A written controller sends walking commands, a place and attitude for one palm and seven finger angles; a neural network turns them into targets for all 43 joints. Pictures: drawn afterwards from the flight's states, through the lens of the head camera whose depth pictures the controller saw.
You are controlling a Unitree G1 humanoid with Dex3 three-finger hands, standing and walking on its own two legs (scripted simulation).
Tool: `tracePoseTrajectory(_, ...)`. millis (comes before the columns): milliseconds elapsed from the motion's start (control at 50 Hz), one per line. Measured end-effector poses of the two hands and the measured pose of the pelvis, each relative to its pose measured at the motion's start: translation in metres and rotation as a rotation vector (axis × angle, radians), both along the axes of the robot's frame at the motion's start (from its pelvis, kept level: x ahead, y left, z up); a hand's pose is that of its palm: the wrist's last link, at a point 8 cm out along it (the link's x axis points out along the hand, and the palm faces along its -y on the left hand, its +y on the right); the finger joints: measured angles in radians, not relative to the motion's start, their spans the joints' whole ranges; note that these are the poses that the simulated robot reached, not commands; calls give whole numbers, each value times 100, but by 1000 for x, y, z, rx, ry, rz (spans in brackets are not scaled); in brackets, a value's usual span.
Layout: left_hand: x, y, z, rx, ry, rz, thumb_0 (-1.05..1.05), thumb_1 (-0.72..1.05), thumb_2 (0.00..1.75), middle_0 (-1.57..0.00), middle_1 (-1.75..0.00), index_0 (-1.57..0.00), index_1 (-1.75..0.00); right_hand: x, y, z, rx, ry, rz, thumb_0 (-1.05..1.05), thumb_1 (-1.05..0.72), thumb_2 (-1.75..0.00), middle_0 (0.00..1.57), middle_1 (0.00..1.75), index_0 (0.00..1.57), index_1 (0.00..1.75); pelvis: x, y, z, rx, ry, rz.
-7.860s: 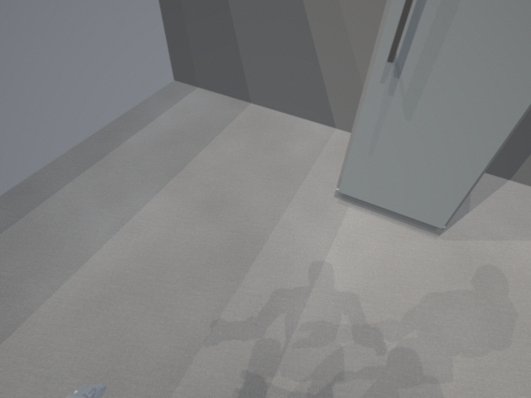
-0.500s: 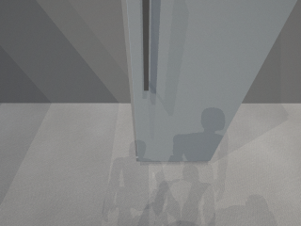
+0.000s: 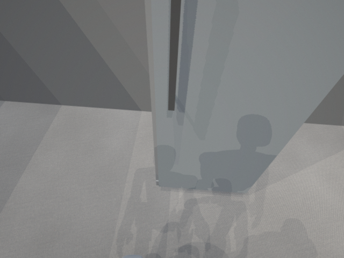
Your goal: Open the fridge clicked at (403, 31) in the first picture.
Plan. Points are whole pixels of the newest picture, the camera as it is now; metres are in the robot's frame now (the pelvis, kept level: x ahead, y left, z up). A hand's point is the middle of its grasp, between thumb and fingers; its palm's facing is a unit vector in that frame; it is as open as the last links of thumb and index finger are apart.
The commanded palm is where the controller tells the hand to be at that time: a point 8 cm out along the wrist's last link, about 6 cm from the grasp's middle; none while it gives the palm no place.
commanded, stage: shuffle to correct the standing spot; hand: left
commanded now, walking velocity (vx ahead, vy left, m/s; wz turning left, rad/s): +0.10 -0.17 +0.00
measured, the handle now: (175, 20) +0.52 +0.05 +0.28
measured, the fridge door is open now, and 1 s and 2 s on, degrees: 0 0 0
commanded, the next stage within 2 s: come to a stop and stand still in 0.44 s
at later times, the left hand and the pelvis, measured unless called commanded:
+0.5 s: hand out of the picture +0.14 +0.12 -0.15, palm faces +0.03 -0.98 -0.18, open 7.4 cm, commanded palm none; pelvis +0.08 -0.07 +0.02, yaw -1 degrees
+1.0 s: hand out of the picture +0.07 +0.05 -0.15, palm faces +0.14 -0.96 -0.24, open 7.4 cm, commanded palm none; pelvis +0.05 -0.14 +0.02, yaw +2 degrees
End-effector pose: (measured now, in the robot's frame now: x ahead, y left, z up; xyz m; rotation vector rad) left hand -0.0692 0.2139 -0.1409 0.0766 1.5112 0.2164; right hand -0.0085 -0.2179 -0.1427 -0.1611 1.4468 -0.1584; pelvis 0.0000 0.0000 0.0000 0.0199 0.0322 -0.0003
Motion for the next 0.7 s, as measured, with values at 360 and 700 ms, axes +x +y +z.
tracePoseTrajectory(360,146,-14,9,-27,-165,-36,0,91,90,-20,-30,-19,-30,137,-40,41,-78,-218,51,-1,-94,-90,20,29,21,30,71,-24,22,-46,-30,-11)
tracePoseTrajectory(700,219,-109,29,79,-254,-141,0,91,90,-20,-30,-20,-30,112,-158,6,-18,-69,-59,0,-91,-90,19,29,20,30,91,-128,14,3,-34,-5)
